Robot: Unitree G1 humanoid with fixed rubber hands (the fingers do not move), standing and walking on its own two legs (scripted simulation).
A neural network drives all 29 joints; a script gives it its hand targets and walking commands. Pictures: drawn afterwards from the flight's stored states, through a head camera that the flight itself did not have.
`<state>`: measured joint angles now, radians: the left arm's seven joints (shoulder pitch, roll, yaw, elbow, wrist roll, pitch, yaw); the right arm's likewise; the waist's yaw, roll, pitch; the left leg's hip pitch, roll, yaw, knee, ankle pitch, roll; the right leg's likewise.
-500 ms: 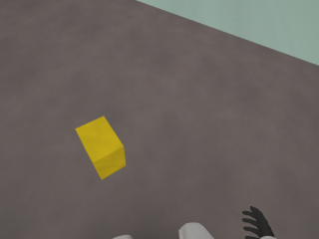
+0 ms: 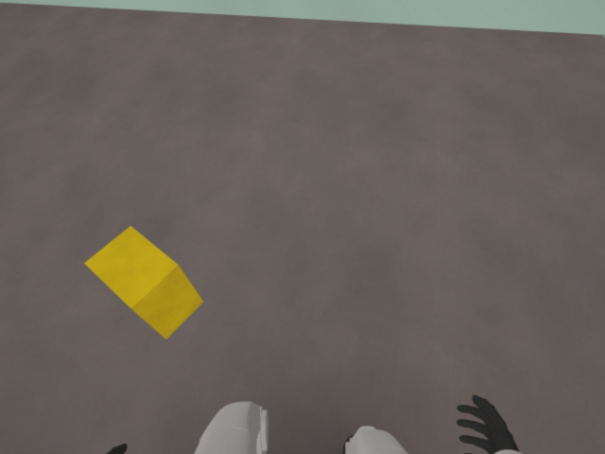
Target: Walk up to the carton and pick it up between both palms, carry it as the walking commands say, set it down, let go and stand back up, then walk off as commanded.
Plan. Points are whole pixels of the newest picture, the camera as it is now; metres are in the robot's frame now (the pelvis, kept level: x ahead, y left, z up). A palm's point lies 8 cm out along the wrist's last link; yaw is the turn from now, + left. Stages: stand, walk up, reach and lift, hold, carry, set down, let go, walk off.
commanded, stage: walk off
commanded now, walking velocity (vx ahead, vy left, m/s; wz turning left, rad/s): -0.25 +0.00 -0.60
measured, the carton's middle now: (148, 284) +0.61 +0.59 -0.63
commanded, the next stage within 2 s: none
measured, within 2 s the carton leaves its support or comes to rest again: neither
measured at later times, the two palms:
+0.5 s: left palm out of the picture +0.01 +0.32 -0.14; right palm out of the picture -0.04 -0.22 -0.07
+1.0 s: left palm out of the picture +0.01 +0.27 -0.11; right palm out of the picture -0.23 -0.20 -0.13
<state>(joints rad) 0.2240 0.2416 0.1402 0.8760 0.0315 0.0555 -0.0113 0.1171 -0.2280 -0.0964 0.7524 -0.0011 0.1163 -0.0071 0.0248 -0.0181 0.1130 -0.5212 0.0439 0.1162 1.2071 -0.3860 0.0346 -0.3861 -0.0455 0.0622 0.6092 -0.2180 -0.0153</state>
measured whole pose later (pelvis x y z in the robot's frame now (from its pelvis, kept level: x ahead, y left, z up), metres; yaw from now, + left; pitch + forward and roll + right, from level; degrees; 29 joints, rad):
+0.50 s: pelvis -0.10 +0.07 +0.01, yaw -16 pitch +2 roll -5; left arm 0.23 0.26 0.14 0.87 0.03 0.08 -0.01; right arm 0.15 -0.23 -0.10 0.75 0.00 0.08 -0.02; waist 0.06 -0.02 0.06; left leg -0.16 0.07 0.17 0.45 -0.33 0.06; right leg -0.53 0.05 0.13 1.25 -0.37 0.08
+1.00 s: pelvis -0.20 +0.07 +0.00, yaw -31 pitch +1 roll +3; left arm 0.17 0.25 0.14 0.87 0.03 0.05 -0.03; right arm 0.15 -0.23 -0.10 0.75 0.00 0.11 -0.01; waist 0.01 -0.01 0.10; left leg -0.46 0.03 0.08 1.11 -0.45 0.04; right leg -0.45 0.01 0.05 0.53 -0.10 -0.03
